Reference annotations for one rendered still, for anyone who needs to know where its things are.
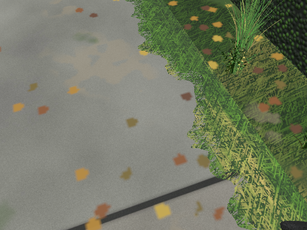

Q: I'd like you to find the right robot hand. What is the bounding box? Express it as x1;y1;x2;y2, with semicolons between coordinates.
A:
280;220;307;230

